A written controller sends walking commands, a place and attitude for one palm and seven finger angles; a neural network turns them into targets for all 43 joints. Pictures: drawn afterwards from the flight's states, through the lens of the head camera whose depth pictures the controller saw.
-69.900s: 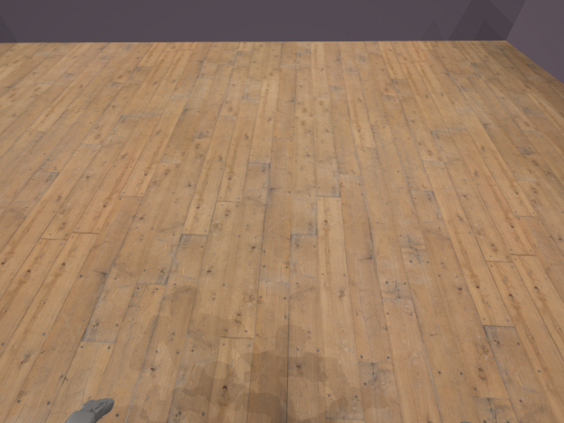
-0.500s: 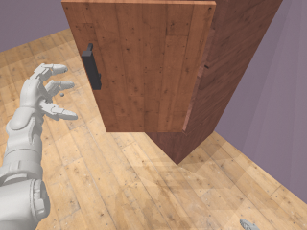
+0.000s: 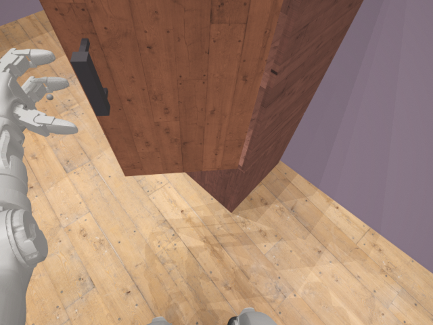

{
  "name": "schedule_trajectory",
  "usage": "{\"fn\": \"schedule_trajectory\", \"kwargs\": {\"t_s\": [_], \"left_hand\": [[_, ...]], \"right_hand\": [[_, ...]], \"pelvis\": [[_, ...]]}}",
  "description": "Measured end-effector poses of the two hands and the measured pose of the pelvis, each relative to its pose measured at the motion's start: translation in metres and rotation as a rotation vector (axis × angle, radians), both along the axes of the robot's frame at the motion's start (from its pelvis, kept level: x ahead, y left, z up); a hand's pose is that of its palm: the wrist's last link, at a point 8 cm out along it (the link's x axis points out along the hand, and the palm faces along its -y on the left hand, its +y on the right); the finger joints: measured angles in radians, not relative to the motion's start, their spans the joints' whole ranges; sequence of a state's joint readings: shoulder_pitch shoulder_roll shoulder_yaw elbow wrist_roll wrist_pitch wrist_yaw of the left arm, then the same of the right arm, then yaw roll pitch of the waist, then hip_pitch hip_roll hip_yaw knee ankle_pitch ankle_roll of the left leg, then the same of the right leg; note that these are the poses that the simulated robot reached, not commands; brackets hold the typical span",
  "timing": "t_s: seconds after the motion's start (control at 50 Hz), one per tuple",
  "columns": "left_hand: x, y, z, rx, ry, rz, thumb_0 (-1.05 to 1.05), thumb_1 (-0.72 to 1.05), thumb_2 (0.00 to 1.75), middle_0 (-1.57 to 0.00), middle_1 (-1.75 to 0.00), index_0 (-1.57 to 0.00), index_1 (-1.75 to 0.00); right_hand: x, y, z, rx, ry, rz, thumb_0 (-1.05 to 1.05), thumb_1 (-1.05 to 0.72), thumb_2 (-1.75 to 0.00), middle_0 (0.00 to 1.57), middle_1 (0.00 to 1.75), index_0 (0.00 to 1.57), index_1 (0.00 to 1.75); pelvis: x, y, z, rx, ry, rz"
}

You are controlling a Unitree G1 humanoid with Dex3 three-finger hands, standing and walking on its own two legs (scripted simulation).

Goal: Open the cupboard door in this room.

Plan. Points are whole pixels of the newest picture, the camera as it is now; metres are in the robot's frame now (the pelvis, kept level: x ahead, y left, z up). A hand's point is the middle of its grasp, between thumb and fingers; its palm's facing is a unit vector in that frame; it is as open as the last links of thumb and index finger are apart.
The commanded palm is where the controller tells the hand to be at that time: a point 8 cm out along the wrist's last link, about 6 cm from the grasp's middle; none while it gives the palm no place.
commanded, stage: move the hooked fingers beside the handle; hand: left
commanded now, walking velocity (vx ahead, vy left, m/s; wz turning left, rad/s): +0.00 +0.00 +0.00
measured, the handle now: (94, 78) +0.54 +0.19 +0.11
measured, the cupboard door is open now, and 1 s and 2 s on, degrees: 49 49 49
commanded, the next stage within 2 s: slide the fingers in behind the handle in 1.16 s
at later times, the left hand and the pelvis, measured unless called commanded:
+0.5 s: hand (46, 102) +0.48 +0.26 +0.12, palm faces +0.04 -1.00 +0.01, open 14.0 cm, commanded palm +0.45 +0.30 +0.11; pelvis +0.01 +0.01 +0.00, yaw -1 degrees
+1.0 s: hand (57, 97) +0.49 +0.24 +0.12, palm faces +0.03 -1.00 +0.00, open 14.0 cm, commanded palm +0.46 +0.30 +0.11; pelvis +0.00 +0.00 -0.01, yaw +0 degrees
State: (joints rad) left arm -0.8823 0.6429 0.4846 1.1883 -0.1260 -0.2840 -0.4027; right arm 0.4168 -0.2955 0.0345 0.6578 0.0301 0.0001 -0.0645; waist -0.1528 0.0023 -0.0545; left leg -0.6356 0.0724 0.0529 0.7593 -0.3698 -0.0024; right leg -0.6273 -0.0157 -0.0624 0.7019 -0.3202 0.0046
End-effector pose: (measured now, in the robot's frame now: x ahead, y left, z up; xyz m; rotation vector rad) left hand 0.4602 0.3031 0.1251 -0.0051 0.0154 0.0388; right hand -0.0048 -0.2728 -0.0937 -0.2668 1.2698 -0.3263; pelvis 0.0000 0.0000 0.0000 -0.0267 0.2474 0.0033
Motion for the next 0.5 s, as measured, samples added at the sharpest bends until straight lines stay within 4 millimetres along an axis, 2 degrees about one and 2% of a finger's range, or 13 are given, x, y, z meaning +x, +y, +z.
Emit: {"fn": "schedule_trajectory", "kwargs": {"t_s": [0.12, 0.24, 0.36, 0.5], "left_hand": [[0.012, 0.004, -0.002, 0.002, 0.024, -0.023, -0.02, -0.50, 0.30, -0.30, -1.20, -0.30, -1.19], [0.013, 0.001, -0.009, -0.004, 0.004, -0.038, -0.02, -0.50, 0.30, -0.30, -1.20, -0.30, -1.19], [0.006, -0.001, -0.013, -0.019, -0.006, -0.018, -0.02, -0.50, 0.30, -0.30, -1.20, -0.30, -1.19], [-0.008, 0.005, -0.004, -0.003, -0.019, 0.006, -0.02, -0.50, 0.30, -0.30, -1.20, -0.30, -1.19]], "right_hand": [[-0.006, 0.005, 0.001, -0.003, 0.039, -0.008, 0.01, -0.91, -0.90, 0.20, 0.30, 0.20, 0.30], [-0.001, 0.013, 0.000, 0.013, 0.044, -0.012, 0.01, -0.91, -0.90, 0.20, 0.30, 0.20, 0.30], [0.016, 0.022, -0.002, 0.040, 0.002, -0.012, 0.01, -0.91, -0.90, 0.20, 0.30, 0.20, 0.30], [0.041, 0.026, -0.004, 0.065, -0.070, 0.021, 0.01, -0.91, -0.90, 0.20, 0.30, 0.20, 0.30]], "pelvis": [[0.003, 0.005, -0.001, -0.006, 0.024, 0.001], [0.009, 0.011, -0.002, -0.008, 0.034, -0.010], [0.015, 0.013, -0.001, -0.010, 0.020, -0.015], [0.015, 0.012, 0.001, -0.011, -0.005, -0.007]]}}
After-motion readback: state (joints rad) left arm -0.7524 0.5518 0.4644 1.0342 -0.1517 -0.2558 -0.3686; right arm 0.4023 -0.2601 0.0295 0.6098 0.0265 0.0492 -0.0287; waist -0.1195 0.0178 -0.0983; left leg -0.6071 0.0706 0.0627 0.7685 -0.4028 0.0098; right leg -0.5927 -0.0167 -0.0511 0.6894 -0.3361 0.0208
